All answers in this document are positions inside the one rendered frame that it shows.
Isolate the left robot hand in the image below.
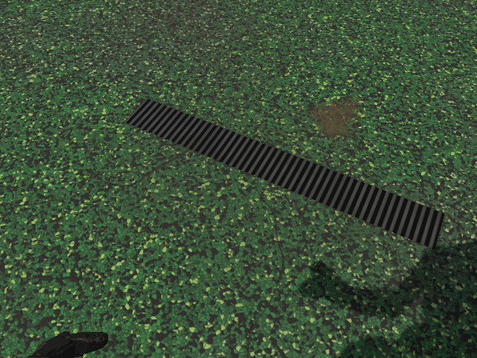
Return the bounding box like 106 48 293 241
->
26 331 108 358

